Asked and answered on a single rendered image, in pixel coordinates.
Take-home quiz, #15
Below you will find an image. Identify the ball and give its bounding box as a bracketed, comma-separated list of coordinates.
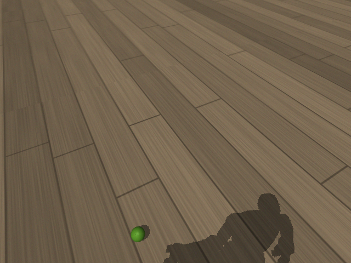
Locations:
[131, 226, 145, 242]

